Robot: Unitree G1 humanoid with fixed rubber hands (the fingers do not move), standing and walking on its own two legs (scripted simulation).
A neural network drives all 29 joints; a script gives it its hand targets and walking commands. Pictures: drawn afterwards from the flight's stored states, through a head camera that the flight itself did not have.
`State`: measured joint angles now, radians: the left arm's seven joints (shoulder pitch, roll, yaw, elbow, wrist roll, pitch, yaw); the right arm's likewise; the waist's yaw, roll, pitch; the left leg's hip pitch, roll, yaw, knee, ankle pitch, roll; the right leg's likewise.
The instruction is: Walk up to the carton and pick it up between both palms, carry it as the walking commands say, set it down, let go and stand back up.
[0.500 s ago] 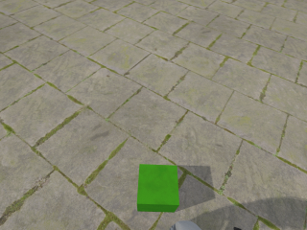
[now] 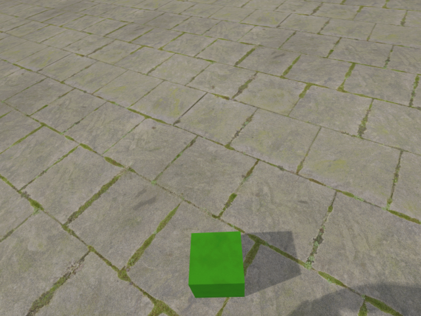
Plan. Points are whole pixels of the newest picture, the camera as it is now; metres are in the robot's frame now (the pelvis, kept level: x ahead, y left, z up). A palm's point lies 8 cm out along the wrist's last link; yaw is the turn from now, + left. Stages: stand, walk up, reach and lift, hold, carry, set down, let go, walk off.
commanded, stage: walk up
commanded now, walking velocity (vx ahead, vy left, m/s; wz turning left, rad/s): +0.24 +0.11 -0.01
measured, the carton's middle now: (217, 264) +0.46 +0.04 -0.69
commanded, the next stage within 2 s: stand in 1.62 s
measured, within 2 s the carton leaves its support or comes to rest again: neither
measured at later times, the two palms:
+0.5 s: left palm out of the picture +0.04 +0.29 -0.16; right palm (284, 300) +0.19 -0.14 -0.14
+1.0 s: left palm out of the picture +0.11 +0.25 -0.14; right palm out of the picture +0.08 -0.19 -0.17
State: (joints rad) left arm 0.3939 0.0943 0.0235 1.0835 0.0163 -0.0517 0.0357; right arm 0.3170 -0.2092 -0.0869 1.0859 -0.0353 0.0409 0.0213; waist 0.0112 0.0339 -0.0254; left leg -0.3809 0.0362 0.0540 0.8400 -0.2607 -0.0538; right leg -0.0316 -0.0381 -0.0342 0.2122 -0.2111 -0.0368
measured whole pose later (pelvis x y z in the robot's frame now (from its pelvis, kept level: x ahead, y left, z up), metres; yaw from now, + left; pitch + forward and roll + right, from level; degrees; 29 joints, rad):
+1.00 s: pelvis +0.08 +0.03 -0.01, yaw -1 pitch -1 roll +1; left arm 0.26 0.12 0.01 1.06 0.02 -0.02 0.05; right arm 0.26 -0.18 -0.02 1.07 -0.01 0.03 -0.03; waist -0.02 0.05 0.04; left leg -0.19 0.04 0.03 0.55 -0.34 0.00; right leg -0.20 -0.01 -0.11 0.40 -0.19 -0.05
